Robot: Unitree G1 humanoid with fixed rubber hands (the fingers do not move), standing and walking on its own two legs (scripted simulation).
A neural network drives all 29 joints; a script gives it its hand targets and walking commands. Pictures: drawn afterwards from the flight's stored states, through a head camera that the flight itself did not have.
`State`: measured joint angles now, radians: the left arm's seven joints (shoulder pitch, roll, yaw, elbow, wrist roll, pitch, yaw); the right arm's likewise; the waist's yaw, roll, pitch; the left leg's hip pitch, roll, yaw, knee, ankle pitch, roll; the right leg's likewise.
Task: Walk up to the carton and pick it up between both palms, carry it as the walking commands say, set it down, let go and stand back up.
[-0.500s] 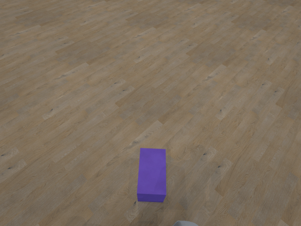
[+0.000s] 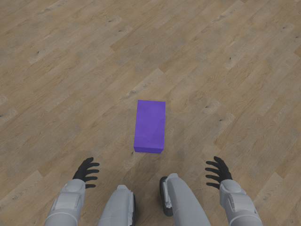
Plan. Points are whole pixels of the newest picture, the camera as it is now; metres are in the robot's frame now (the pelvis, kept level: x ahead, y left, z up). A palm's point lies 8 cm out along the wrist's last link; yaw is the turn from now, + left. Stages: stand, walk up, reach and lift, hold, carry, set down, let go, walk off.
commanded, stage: reach and lift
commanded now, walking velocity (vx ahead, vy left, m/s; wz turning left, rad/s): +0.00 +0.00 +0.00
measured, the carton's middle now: (149, 128) +0.48 -0.06 -0.61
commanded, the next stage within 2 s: none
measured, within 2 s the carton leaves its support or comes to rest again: neither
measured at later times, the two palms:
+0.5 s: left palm (90, 141) +0.34 +0.16 -0.15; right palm (203, 143) +0.29 -0.19 -0.15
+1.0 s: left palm (114, 99) +0.49 +0.09 -0.18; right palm (205, 106) +0.43 -0.23 -0.17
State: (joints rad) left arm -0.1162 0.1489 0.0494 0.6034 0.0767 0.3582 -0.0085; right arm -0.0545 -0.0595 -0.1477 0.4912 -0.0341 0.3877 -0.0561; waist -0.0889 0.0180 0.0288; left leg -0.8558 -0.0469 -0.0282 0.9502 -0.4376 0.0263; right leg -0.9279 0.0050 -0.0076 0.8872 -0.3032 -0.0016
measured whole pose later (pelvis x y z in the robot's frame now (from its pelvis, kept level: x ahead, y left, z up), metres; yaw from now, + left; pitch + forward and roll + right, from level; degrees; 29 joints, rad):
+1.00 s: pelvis -0.03 -0.03 -0.05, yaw +3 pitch +38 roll +1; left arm -1.18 0.21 0.16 0.91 0.07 0.13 0.11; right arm -1.00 -0.08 -0.35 0.70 0.03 0.10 -0.15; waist -0.14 -0.01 0.16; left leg -1.35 -0.07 -0.08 1.07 -0.38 -0.03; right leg -1.42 0.05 0.04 1.03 -0.27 -0.01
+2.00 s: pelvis -0.09 -0.02 -0.25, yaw +4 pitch +36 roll +0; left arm -1.59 0.38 0.02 1.15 -0.14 0.17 0.09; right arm -1.45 -0.17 -0.31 0.96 0.10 0.15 -0.17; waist -0.14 0.02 0.42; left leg -1.96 -0.12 -0.04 1.94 -0.60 -0.03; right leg -2.01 0.06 0.03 1.87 -0.45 0.03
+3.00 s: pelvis -0.10 -0.01 -0.34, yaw +3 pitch +33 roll -3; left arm -1.65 0.37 -0.12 1.24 -0.18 0.11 0.08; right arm -1.59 -0.22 -0.27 1.21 0.20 0.04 -0.15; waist -0.12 0.00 0.52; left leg -2.18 -0.10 -0.03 2.21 -0.60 -0.01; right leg -2.20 0.01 -0.02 2.12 -0.49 0.03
